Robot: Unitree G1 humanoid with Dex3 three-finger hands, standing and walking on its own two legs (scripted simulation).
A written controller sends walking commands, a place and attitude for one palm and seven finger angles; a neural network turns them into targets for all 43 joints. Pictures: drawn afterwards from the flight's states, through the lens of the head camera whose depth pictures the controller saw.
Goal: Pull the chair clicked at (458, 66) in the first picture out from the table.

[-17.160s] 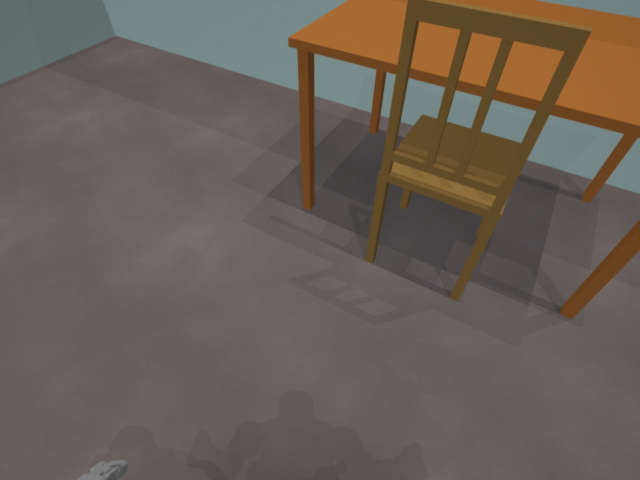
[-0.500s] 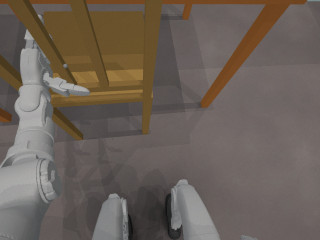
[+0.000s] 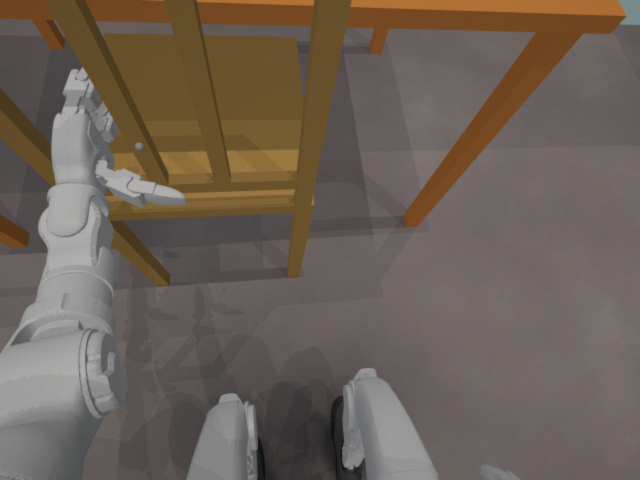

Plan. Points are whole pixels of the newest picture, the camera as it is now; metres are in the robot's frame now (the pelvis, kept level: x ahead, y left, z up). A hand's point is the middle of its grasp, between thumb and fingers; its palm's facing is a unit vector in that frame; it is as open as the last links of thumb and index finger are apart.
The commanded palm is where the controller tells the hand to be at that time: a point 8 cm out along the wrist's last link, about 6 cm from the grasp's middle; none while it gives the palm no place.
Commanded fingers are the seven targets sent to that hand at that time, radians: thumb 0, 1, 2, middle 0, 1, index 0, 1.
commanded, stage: hook a spindle and tug to test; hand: left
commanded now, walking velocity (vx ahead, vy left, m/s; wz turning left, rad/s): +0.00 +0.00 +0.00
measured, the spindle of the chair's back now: (112, 89) +0.54 +0.19 +0.08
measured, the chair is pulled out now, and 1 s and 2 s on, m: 0.00 0.00 0.07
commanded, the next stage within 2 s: step backward, pulling the chair out in 1.28 s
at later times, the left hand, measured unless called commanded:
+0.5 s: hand (146, 145) +0.50 +0.17 +0.03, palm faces +0.03 -1.00 -0.03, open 8.3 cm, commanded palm +0.48 +0.21 +0.03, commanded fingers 0.00 0.73 0.83 -0.50 -1.45 -0.50 -1.45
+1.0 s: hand (149, 147) +0.50 +0.17 +0.03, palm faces +0.04 -1.00 -0.02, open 5.4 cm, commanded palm +0.46 +0.21 +0.03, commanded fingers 0.00 0.90 0.90 -0.50 -1.45 -0.50 -1.45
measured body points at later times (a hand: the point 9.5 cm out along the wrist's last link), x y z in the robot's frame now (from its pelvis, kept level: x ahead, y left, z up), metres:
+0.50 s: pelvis +0.00 +0.00 +0.00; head +0.17 +0.02 +0.42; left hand +0.50 +0.23 +0.03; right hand +0.04 -0.26 -0.12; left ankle +0.00 +0.10 -0.61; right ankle +0.06 -0.14 -0.61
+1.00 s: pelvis +0.01 +0.00 +0.01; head +0.18 +0.02 +0.43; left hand +0.49 +0.22 +0.03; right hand +0.05 -0.27 -0.11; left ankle +0.00 +0.10 -0.61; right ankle +0.06 -0.14 -0.61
